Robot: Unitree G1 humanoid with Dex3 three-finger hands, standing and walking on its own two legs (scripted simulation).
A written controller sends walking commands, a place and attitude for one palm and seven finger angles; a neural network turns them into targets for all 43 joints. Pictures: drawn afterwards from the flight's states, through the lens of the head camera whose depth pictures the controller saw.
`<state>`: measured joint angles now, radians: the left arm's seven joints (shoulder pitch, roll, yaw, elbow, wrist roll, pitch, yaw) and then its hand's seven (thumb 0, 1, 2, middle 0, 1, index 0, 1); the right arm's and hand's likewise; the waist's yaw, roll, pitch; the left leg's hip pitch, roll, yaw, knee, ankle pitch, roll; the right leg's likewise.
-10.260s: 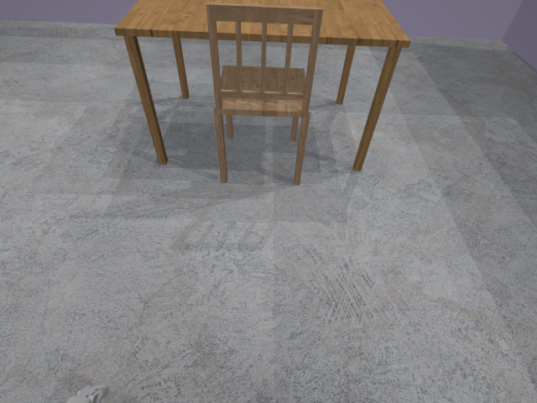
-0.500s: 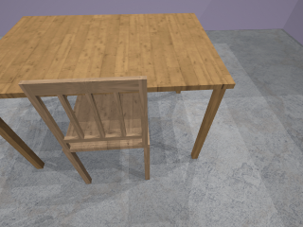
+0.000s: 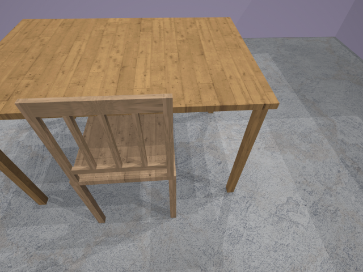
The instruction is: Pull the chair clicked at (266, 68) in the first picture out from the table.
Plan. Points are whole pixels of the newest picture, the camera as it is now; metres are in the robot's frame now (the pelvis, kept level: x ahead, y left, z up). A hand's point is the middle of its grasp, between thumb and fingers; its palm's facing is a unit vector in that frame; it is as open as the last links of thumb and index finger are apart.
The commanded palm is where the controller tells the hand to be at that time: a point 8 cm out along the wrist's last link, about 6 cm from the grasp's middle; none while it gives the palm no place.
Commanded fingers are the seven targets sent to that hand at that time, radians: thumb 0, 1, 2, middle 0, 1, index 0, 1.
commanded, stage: look again from close up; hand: left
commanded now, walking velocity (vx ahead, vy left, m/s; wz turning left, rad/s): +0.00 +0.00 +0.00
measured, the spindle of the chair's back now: (111, 143) +0.51 +0.27 -0.10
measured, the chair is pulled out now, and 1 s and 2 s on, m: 0.00 0.00 0.00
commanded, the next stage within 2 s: shuffle to correct the standing spot in 0.40 s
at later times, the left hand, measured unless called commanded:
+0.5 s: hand out of the picture -0.02 +0.14 -0.18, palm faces +0.04 -0.99 -0.15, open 7.3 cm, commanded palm none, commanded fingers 0.00 0.90 0.90 -0.20 -0.30 -0.20 -0.30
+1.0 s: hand out of the picture -0.03 +0.09 -0.18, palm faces +0.20 -0.97 -0.13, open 7.4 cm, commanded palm none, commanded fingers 0.00 0.90 0.90 -0.20 -0.30 -0.20 -0.30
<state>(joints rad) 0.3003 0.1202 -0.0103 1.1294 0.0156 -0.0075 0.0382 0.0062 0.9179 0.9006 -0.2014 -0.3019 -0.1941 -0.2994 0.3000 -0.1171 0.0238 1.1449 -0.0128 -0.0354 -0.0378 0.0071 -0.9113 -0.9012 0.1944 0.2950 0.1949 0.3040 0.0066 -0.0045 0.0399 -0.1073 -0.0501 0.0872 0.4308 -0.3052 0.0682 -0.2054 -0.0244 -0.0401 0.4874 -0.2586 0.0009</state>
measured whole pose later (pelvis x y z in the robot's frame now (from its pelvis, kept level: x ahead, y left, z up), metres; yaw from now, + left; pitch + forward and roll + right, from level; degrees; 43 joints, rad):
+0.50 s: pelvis +0.00 -0.01 +0.00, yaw +0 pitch -1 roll +0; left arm 0.31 0.11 -0.01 1.13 0.02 -0.01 0.04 0.01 0.92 0.90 -0.20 -0.30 -0.19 -0.30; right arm 0.31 -0.11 0.02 1.16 -0.01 -0.03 -0.04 0.00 -0.91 -0.90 0.19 0.29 0.19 0.30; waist 0.01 -0.01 0.03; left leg -0.10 -0.04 0.08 0.41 -0.29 0.05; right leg -0.20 -0.01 -0.05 0.47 -0.24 -0.02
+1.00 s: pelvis +0.06 -0.04 -0.01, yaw +7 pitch +1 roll +0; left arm 0.43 0.11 0.02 1.12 0.04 -0.05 0.03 0.00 0.91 0.90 -0.20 -0.30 -0.19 -0.30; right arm 0.29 -0.12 -0.02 1.12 -0.03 0.01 -0.02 0.03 -0.94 -0.90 0.20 0.30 0.20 0.30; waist 0.04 -0.04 0.04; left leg -0.41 0.02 0.08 0.88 -0.47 0.05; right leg -0.13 0.00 -0.18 0.49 -0.38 -0.06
